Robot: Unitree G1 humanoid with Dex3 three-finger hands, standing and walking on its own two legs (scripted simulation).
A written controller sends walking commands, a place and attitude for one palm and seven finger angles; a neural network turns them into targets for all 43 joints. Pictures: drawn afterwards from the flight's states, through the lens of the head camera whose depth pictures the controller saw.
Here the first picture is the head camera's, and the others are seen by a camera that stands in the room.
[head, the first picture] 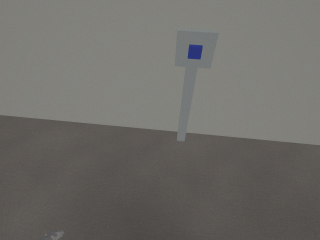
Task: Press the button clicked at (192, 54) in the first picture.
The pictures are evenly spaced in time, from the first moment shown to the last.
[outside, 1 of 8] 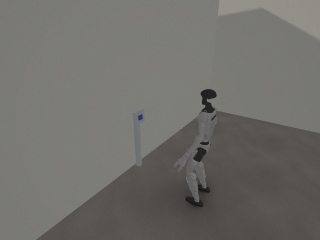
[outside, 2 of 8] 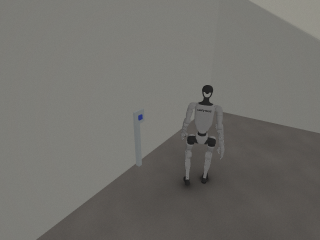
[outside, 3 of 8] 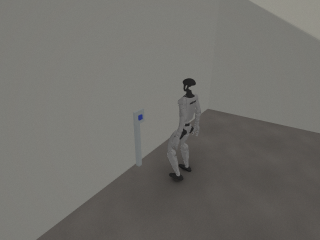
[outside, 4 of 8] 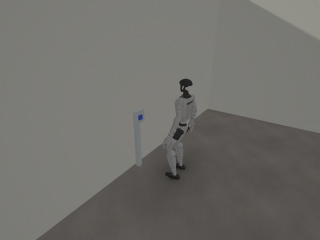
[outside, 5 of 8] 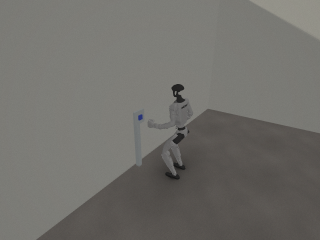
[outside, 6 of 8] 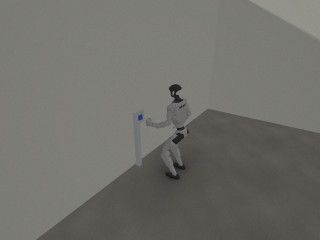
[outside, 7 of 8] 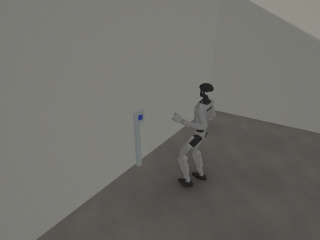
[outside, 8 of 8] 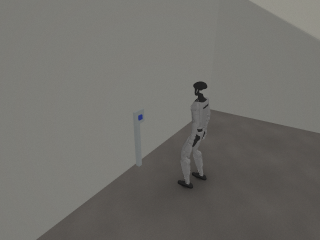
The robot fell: no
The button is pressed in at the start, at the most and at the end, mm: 0 8 0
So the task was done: yes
